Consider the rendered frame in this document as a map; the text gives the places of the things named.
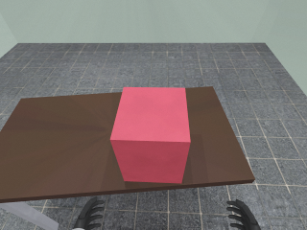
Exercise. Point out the carton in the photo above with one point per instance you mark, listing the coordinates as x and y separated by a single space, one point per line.
151 135

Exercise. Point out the robot right hand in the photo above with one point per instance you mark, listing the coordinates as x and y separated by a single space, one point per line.
247 218

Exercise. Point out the table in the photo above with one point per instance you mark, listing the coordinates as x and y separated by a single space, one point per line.
59 147

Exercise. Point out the robot left hand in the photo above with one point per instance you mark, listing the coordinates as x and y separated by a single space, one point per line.
85 217

